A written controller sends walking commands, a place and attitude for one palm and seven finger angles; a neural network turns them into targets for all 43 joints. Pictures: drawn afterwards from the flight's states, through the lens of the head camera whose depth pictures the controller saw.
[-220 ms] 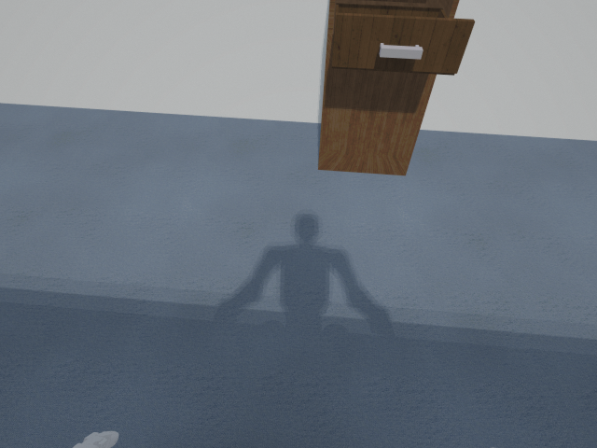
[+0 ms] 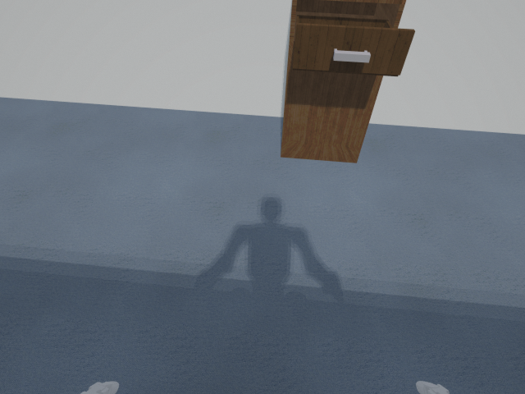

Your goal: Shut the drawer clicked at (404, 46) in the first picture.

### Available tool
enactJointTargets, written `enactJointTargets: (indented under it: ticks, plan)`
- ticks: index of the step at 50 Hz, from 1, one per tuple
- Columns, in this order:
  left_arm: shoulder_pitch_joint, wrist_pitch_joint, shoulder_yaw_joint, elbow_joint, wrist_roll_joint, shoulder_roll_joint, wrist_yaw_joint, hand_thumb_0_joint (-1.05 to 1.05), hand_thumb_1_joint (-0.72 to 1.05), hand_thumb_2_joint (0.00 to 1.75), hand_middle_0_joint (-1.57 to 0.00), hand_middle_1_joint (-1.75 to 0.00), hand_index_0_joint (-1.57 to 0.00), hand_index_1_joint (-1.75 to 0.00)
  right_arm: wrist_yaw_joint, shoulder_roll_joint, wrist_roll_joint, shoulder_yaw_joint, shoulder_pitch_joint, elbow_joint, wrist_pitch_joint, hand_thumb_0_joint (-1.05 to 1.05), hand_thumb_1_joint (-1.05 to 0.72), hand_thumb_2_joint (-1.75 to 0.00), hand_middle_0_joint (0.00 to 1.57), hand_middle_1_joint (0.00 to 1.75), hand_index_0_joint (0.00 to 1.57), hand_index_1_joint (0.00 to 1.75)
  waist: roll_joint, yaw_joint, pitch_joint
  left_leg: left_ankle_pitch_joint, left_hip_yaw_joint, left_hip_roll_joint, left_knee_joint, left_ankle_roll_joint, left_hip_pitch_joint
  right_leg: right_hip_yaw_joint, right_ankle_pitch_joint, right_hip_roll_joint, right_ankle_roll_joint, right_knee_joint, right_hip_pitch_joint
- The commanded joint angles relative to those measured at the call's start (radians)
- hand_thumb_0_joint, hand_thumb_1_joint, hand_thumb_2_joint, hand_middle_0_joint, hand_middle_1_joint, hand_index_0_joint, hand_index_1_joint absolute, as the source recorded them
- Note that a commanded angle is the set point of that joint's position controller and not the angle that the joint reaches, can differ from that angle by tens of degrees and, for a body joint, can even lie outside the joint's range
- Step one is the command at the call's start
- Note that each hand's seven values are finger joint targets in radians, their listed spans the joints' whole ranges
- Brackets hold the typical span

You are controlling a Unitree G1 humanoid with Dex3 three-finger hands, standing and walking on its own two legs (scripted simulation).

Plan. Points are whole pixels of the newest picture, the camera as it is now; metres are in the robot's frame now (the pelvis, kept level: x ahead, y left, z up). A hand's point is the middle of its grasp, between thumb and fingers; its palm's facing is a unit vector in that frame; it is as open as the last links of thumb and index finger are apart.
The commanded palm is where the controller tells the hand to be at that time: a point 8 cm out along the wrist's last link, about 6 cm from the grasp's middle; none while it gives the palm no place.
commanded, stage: stand and wait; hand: left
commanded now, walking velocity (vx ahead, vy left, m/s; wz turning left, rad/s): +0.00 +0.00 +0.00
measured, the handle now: (351, 54) +1.23 -0.24 +0.00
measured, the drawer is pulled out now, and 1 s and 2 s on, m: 0.30 0.30 0.30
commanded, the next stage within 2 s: look at it before walking up in 0.60 s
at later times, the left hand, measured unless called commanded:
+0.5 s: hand out of the picture +0.05 +0.24 -0.15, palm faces -0.02 -0.94 -0.34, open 7.4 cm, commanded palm none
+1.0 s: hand out of the picture +0.05 +0.23 -0.15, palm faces -0.03 -0.95 -0.33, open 7.4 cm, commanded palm none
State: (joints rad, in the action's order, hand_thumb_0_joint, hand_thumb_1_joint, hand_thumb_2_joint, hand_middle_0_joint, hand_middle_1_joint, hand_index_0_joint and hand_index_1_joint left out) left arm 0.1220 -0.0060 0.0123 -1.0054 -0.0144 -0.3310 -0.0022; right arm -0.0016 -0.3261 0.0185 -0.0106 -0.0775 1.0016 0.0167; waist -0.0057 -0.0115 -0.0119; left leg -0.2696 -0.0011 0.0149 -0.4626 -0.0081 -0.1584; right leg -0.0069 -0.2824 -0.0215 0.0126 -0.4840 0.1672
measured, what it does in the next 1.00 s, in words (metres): stands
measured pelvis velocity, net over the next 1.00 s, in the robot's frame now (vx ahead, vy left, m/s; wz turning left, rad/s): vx -0.02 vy -0.02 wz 0.00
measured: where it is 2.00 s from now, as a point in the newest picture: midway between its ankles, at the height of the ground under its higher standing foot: outside the picture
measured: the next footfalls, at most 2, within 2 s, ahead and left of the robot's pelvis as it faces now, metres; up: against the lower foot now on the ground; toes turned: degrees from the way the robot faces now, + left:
none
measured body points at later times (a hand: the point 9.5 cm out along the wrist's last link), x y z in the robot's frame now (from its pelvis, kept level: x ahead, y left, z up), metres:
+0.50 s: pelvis -0.02 -0.01 +0.00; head -0.02 -0.01 +0.45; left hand +0.05 +0.29 -0.13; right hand +0.05 -0.31 -0.13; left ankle -0.01 +0.12 -0.74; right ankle -0.01 -0.13 -0.74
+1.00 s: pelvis -0.02 -0.02 +0.01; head -0.02 -0.02 +0.46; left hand +0.05 +0.28 -0.13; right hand +0.05 -0.31 -0.13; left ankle -0.01 +0.12 -0.74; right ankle -0.01 -0.13 -0.74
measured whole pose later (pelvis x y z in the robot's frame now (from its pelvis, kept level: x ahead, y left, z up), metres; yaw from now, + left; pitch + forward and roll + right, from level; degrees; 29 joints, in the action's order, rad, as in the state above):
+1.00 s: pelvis -0.02 -0.02 +0.01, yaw +0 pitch -2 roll +0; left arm 0.14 0.00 0.01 -1.09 -0.02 -0.34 -0.01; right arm 0.00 -0.34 0.01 -0.01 -0.13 1.11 0.01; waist -0.01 0.00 -0.04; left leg -0.20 -0.01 -0.01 -0.38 0.02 -0.15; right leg 0.00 -0.20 0.01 -0.01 -0.40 0.16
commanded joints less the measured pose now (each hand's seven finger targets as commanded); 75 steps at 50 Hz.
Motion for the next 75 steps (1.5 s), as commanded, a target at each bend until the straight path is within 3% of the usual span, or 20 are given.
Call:
enactJointTargets:
  ticks: [1, 13, 36, 66, 68, 69, 72, 75]
  plan:
    - [-0.04, 0.026, -0.052, 0.064, 0.003, -0.213, 0.017, 0.0, 0.9, 0.9, -0.2, -0.3, -0.2, -0.3, 0.018, -0.209, -0.004, 0.054, 0.042, -0.05, 0.018, 0.0, -0.9, -0.9, 0.2, 0.3, 0.2, 0.3, -0.003, 0.011, 0.064, 0.252, -0.086, -0.116, 0.075, -0.032, 0.012, -0.077, 0.239, -0.095, -0.045, 0.079, -0.008]
    - [-0.031, 0.028, -0.051, 0.019, 0.005, -0.213, 0.015, 0.0, 0.9, 0.9, -0.2, -0.3, -0.2, -0.3, 0.017, -0.211, -0.007, 0.049, 0.023, 0.002, 0.018, 0.0, -0.9, -0.9, 0.2, 0.3, 0.2, 0.3, 0.016, 0.01, 0.047, 0.185, -0.095, -0.121, 0.114, -0.025, 0.004, -0.094, 0.175, -0.096, -0.047, 0.126, -0.017]
    - [-0.031, 0.03, -0.047, -0.013, 0.003, -0.217, 0.012, 0.0, 0.9, 0.9, -0.2, -0.3, -0.2, -0.3, 0.012, -0.212, -0.008, 0.045, -0.009, 0.05, 0.015, 0.0, -0.9, -0.9, 0.2, 0.3, 0.2, 0.3, -0.005, 0.011, 0.009, 0.114, -0.101, -0.122, 0.144, -0.015, -0.008, -0.117, 0.063, -0.095, -0.046, 0.177, 0.021]
    - [-0.019, 0.034, -0.046, -0.02, 0.004, -0.215, 0.012, 0.0, 0.9, 0.9, -0.2, -0.3, -0.2, -0.3, 0.014, -0.216, -0.011, 0.043, 0.005, 0.052, 0.018, 0.0, -0.9, -0.9, 0.2, 0.3, 0.2, 0.3, 0.005, 0.008, 0.048, 0.204, -0.098, -0.134, 0.145, -0.015, 0.033, -0.101, 0.196, -0.099, -0.043, 0.166, -0.025]
    - [0.034, 0.016, -0.027, -0.042, 0.005, -0.119, 0.014, 0.0, 0.9, 0.9, -0.2, -0.3, -0.2, -0.3, 0.013, -0.12, -0.003, 0.022, -0.046, 0.073, 0.006, 0.0, -0.9, -0.9, 0.2, 0.3, 0.2, 0.3, 0.003, 0.009, 0.059, 0.135, -0.063, -0.134, 0.119, 0.003, 0.052, -0.108, 0.124, -0.087, -0.035, 0.156, -0.007]
    - [0.058, 0.004, -0.027, -0.043, 0.002, -0.097, 0.012, 0.0, 0.9, 0.9, -0.2, -0.3, -0.2, -0.3, 0.013, -0.096, -0.002, 0.021, -0.075, 0.074, -0.001, 0.0, -0.9, -0.9, 0.2, 0.3, 0.2, 0.3, 0.004, 0.01, 0.044, 0.04, -0.051, -0.134, 0.106, 0.004, 0.045, -0.119, 0.022, -0.074, -0.037, 0.145, 0.023]
    - [0.078, -0.014, -0.043, -0.005, -0.007, -0.099, -0.007, 0.0, 0.9, 0.9, -0.2, -0.3, -0.2, -0.3, 0.013, -0.121, 0.004, 0.04, -0.102, 0.046, -0.011, 0.0, -0.9, -0.9, 0.2, 0.3, 0.2, 0.3, 0.024, 0.011, -0.075, -0.237, -0.07, -0.158, 0.135, -0.018, -0.039, -0.134, -0.204, -0.025, -0.048, 0.103, 0.146]
    - [0.115, -0.007, -0.057, 0.04, -0.009, -0.07, -0.02, 0.0, 0.9, 0.9, -0.2, -0.3, -0.2, -0.3, 0.017, -0.157, 0.002, 0.067, -0.145, 0.014, -0.003, 0.0, -0.9, -0.9, 0.2, 0.3, 0.2, 0.3, 0.105, 0.021, -0.097, -0.345, -0.164, -0.248, 0.184, -0.077, -0.003, -0.077, -0.201, 0.04, -0.046, -0.075, 0.261]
